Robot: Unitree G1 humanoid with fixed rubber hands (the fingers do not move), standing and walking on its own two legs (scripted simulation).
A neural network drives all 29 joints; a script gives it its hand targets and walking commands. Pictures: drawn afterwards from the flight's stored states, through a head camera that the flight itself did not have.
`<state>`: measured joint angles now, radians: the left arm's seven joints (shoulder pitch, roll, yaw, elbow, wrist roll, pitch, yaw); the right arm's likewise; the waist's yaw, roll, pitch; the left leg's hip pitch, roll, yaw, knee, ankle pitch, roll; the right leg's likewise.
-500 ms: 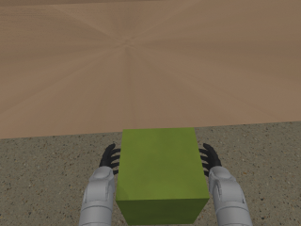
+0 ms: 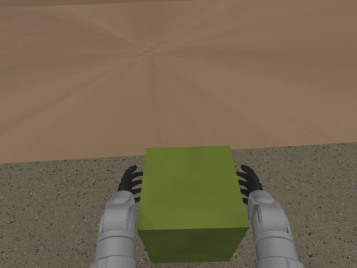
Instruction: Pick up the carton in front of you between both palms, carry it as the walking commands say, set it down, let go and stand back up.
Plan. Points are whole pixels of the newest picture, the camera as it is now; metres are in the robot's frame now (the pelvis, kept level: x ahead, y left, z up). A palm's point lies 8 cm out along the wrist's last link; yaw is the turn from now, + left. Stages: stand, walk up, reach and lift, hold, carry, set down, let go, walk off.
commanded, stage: reach and lift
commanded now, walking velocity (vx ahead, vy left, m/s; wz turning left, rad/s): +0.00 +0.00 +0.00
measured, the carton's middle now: (189, 206) +0.31 +0.00 -0.04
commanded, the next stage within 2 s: hold in 0.50 s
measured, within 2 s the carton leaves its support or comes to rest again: neither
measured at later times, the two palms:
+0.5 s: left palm (125, 193) +0.30 +0.15 +0.04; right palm (254, 193) +0.30 -0.15 +0.04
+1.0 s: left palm (122, 196) +0.29 +0.15 +0.05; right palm (257, 195) +0.29 -0.15 +0.05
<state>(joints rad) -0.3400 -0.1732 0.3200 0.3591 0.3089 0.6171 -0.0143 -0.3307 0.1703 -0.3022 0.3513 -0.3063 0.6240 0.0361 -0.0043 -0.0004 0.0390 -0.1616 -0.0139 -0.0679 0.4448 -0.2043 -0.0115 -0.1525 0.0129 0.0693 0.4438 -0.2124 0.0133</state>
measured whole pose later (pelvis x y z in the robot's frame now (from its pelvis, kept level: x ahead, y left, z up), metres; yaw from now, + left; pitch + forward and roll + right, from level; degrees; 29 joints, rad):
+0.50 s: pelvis +0.02 +0.00 +0.01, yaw +0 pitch -6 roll +0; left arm -0.26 -0.15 0.23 0.26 0.28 0.69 0.00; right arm -0.25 0.15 -0.21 0.25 -0.27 0.69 0.02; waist 0.00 0.00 0.03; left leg -0.07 -0.01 -0.07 0.36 -0.19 -0.01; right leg -0.06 0.01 0.07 0.37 -0.20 0.01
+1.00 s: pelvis +0.00 +0.00 +0.00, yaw +0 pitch -8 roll +0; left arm -0.30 -0.16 0.26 0.23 0.28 0.75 -0.01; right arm -0.29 0.16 -0.23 0.22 -0.27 0.76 0.02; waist 0.00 0.00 0.06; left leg -0.06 -0.01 -0.07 0.38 -0.18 -0.01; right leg -0.05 0.01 0.07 0.39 -0.19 0.01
